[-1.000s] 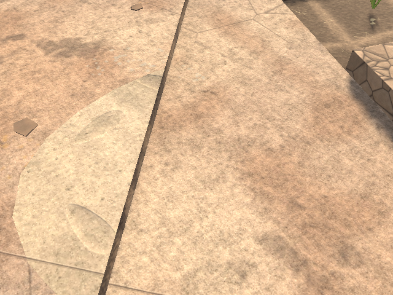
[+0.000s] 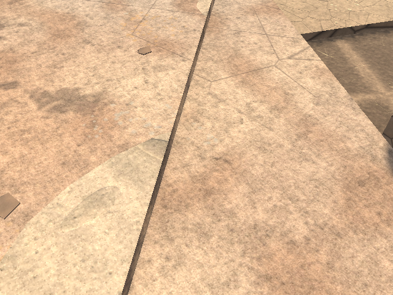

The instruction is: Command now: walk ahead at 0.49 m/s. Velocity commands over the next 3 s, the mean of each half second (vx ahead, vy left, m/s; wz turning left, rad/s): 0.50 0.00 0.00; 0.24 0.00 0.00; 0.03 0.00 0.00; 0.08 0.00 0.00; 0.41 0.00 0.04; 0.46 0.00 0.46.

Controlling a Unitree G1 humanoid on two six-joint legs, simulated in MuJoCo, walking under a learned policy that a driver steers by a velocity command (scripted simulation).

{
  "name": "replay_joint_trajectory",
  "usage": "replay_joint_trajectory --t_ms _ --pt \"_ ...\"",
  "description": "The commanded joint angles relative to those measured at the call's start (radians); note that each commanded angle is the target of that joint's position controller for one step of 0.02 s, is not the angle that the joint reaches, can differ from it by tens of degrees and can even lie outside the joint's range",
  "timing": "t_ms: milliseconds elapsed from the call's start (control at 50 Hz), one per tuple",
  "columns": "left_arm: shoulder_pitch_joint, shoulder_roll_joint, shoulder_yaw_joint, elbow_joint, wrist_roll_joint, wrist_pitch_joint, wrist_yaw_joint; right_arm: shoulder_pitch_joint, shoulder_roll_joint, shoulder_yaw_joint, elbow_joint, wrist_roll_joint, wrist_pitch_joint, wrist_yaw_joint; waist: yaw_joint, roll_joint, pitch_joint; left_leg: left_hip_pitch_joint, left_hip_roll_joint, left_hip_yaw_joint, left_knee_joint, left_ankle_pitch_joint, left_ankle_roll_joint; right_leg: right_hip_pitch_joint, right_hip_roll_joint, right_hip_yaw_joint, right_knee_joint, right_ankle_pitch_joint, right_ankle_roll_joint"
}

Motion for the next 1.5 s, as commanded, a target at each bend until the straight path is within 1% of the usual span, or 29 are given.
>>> replay_joint_trajectory --t_ms 20,180,220,260,280,300,320,340,360,380,420,460,580,720,760,780,800,820,840,860,900,980,1040,1100,1120,1140,1180,1280,1500 --pt "-0.032 0.139 0.022 -0.061 -0.005 -0.01 0.021 -0.009 -0.033 -0.006 -0.048 -0.007 -0.004 0.004 -0.035 -0.071 0.067 0.005 0.012 0.006 -0.194 0.171 -0.017 -0.09 -0.267 0.17 -0.156 0.175 -0.147" --pt "0.101 0.171 0.036 -0.015 -0.024 0.023 0.034 -0.24 -0.04 0.008 -0.128 0.012 -0.023 0.05 0.036 -0.092 0.1 0.024 -0.058 0.042 -0.526 0.132 0.004 0.171 -0.34 0.167 -0.064 0.177 -0.112" --pt "0.079 0.184 0.041 -0.017 -0.022 0.035 0.037 -0.185 -0.068 -0.003 -0.124 0.013 -0.03 0.059 -0.007 -0.117 0.062 0.127 -0.087 0.061 -0.557 0.052 0.033 0.207 -0.352 0.164 0.014 0.327 -0.091" --pt "0.045 0.159 0.031 -0.033 -0.009 0.045 0.035 0.084 -0.148 -0.047 -0.045 0.012 -0.033 0.054 -0.139 -0.115 -0.103 0.499 -0.137 0.095 -0.573 0.055 0.087 0.132 -0.268 0.097 0.327 0.573 -0.046" --pt "0.055 0.122 0.013 -0.063 0.009 0.041 0.034 0.285 -0.24 -0.071 -0.006 -0.003 -0.029 0.045 -0.192 0.015 -0.268 0.826 0.071 -0.15 -0.555 0.08 0.161 -0.096 -0.193 0.04 0.676 0.29 -0.007" --pt "0.187 -0.018 -0.023 -0.054 -0.006 0.016 0.02 0.326 -0.278 -0.078 0.017 -0.01 -0.024 0.054 -0.116 0.291 -0.381 1.123 0.262 -0.626 -0.696 -0.115 0.31 -0.484 -0.015 0.091 0.982 -0.385 0.044" --pt "0.122 0.103 0.003 -0.046 -0.031 -0.008 0.017 0.296 -0.172 -0.051 0.005 -0.004 -0.026 0.054 -0.147 0.163 -0.326 1.081 0.231 -0.647 -0.753 -0.201 0.265 -0.593 -0.071 0.215 1.098 -0.401 0.022" --pt "0.024 0.157 0.018 -0.08 -0.049 -0.022 0.016 0.196 -0.132 -0.038 -0.016 0.001 -0.028 0.049 -0.128 0.112 -0.186 0.94 0.203 -0.485 -0.766 -0.13 0.219 -0.641 -0.122 0.188 1.101 -0.303 0.008" --pt "-0.027 0.155 0.02 -0.091 -0.044 -0.022 0.024 0.107 -0.112 -0.029 -0.035 0.0 -0.027 0.05 -0.094 0.013 -0.12 0.791 0.169 -0.368 -0.794 -0.007 0.2 -0.594 -0.176 0.16 1.061 -0.205 0.015" --pt "-0.052 0.146 0.028 -0.097 -0.029 -0.015 0.031 0.065 -0.092 -0.024 -0.04 -0.006 -0.027 0.053 -0.068 -0.012 -0.067 0.679 0.134 -0.287 -0.826 0.07 0.191 -0.553 -0.206 0.153 1.003 -0.149 0.024" --pt "-0.011 0.101 0.029 -0.091 -0.024 0.013 0.033 0.068 -0.06 -0.016 -0.02 -0.015 -0.029 0.057 -0.025 0.023 -0.044 0.588 0.085 -0.193 -0.88 0.121 0.184 -0.47 -0.236 0.151 0.939 -0.098 0.032" --pt "-0.019 0.082 0.032 -0.097 -0.022 0.029 0.036 0.107 -0.079 -0.02 0.005 -0.011 -0.03 0.05 -0.013 0.022 -0.011 0.56 0.074 -0.133 -0.907 0.197 0.195 -0.493 -0.243 0.135 0.885 -0.073 0.046" --pt "-0.227 0.063 0.035 -0.17 -0.009 0.03 0.031 0.184 -0.109 -0.025 0.036 -0.012 -0.01 0.016 -0.052 0.016 0.05 0.583 0.039 -0.011 -0.917 0.375 0.163 -0.569 -0.222 0.099 0.535 0.178 0.08" --pt "-0.324 0.07 0.03 -0.203 -0.006 0.027 0.009 0.219 -0.114 -0.026 0.085 0.0 0.015 0.001 -0.066 0.061 0.029 0.666 0.06 0.024 -0.771 0.503 0.114 -0.4 -0.144 0.078 0.296 0.207 0.037" --pt "-0.225 0.109 0.046 -0.175 0.005 0.017 0.009 0.175 -0.126 -0.033 0.083 0.009 0.019 -0.005 -0.004 0.056 -0.022 0.694 0.048 0.015 -0.658 0.527 0.082 -0.273 -0.118 0.069 0.213 0.213 0.003" --pt "-0.134 0.153 0.063 -0.139 0.014 0.012 0.014 0.197 -0.114 -0.031 0.085 0.005 0.02 -0.004 0.019 0.004 -0.078 0.675 -0.017 0.039 -0.532 0.505 0.049 -0.125 -0.119 0.064 0.164 0.419 -0.016" --pt "-0.031 0.216 0.075 -0.116 0.03 0.01 0.021 0.257 -0.073 -0.017 0.077 -0.021 0.013 -0.003 0.011 -0.11 -0.211 0.498 -0.096 0.077 -0.306 0.217 0.003 0.167 -0.267 0.194 0.268 0.884 -0.076" --pt "0.003 0.19 0.06 -0.101 0.027 0.019 0.021 0.407 0.042 0.021 0.117 -0.017 0.011 0.006 -0.023 -0.32 -0.354 0.266 -0.193 0.063 -0.003 -0.478 -0.057 0.414 -0.491 0.434 0.271 1.053 -0.263" --pt "0.01 0.131 0.043 -0.103 0.007 0.028 0.012 0.401 -0.024 0.005 0.136 -0.001 0.016 0.012 -0.003 -0.246 -0.397 0.244 -0.174 -0.042 0.121 -0.601 -0.071 0.354 -0.477 0.499 0.216 0.851 -0.273" --pt "-0.073 0.125 0.04 -0.118 -0.004 0.032 0.012 0.313 -0.069 -0.008 0.112 0.015 0.027 0.01 -0.012 -0.185 -0.288 0.183 -0.139 -0.038 0.16 -0.56 -0.074 0.234 -0.442 0.444 0.166 0.613 -0.233" --pt "-0.231 0.096 0.026 -0.151 0.004 0.037 0.021 0.185 -0.073 -0.021 0.083 0.004 0.06 -0.015 -0.046 -0.087 -0.128 0.205 -0.079 -0.019 0.065 -0.431 -0.084 -0.039 -0.376 0.359 0.065 0.289 -0.167" --pt "-0.272 0.095 0.029 -0.139 0.032 0.053 0.038 0.219 -0.012 -0.016 0.102 -0.006 0.093 -0.042 -0.086 -0.176 -0.089 0.419 -0.089 0.028 -0.229 -0.342 -0.08 -0.251 -0.283 0.23 -0.01 0.088 -0.132" --pt "-0.268 0.104 0.031 -0.132 0.011 0.064 0.048 0.213 -0.017 -0.017 0.117 -0.009 0.104 -0.036 -0.087 -0.164 -0.102 0.51 -0.099 0.045 -0.394 -0.188 -0.062 -0.272 -0.283 0.237 -0.035 -0.159 -0.117" --pt "-0.234 0.075 0.023 -0.105 -0.008 0.079 0.053 0.207 -0.02 -0.017 0.126 -0.036 0.11 -0.024 -0.095 -0.125 -0.023 0.586 -0.094 0.048 -0.566 -0.099 -0.015 -0.353 -0.232 0.216 -0.043 -0.44 -0.015" --pt "-0.218 0.076 0.024 -0.098 -0.007 0.081 0.054 0.199 -0.043 -0.017 0.118 -0.039 0.109 -0.026 -0.077 -0.089 0.025 0.547 -0.047 0.0 -0.64 -0.159 0.011 -0.352 -0.204 0.197 -0.004 -0.431 0.02" --pt "-0.179 0.078 0.032 -0.098 -0.012 0.085 0.058 0.172 -0.096 -0.032 0.132 -0.024 0.104 -0.027 -0.027 0.039 0.072 0.386 -0.056 -0.008 -0.667 -0.349 0.027 -0.262 -0.136 0.117 0.028 -0.341 0.042" --pt "-0.184 0.077 0.032 -0.092 -0.001 0.086 0.065 0.131 -0.037 -0.02 0.133 -0.023 0.08 -0.026 -0.021 0.079 0.072 0.278 -0.06 -0.016 -0.743 -0.401 0.0 -0.108 -0.13 0.099 0.113 -0.189 0.042" --pt "-0.167 0.058 0.031 -0.061 0.002 0.091 0.062 0.152 -0.022 -0.021 0.153 -0.012 0.053 -0.025 -0.032 0.0 0.043 0.371 -0.081 0.009 -0.701 -0.225 -0.026 -0.095 -0.137 0.097 0.134 -0.084 0.019" --pt "-0.157 0.056 0.034 -0.015 -0.008 0.1 0.061 0.196 -0.004 -0.015 0.184 -0.01 0.062 -0.023 -0.043 -0.042 0.007 0.449 -0.097 0.036 -0.661 -0.04 -0.027 -0.036 -0.138 0.087 0.189 0.144 0.019"
Next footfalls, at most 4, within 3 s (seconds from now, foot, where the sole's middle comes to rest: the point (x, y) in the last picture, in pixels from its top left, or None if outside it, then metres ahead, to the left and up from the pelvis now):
0.26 left None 0.34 0.16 -0.78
0.78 right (235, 273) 0.60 -0.07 -0.78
1.10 left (167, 291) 0.53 0.16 -0.78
2.44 right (240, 194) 0.93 -0.10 -0.78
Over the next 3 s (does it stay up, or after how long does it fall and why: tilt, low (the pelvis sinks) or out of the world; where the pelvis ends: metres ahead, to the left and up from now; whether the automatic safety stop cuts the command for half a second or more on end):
stays up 1.02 0.03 0.00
